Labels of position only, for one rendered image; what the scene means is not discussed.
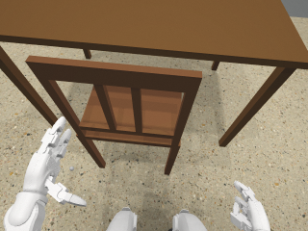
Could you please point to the left robot forearm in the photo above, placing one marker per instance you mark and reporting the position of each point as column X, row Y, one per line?
column 27, row 213

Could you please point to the right robot hand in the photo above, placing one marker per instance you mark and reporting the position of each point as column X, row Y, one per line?
column 253, row 216

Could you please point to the chair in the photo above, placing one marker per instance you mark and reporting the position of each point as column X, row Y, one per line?
column 129, row 103

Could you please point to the table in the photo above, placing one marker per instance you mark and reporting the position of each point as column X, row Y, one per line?
column 258, row 32

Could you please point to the robot left shin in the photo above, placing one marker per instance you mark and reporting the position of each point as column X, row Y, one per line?
column 126, row 209

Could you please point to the right robot thigh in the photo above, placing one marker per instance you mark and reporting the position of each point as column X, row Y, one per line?
column 187, row 222

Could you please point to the left robot hand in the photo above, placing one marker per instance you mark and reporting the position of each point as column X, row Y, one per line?
column 47, row 160

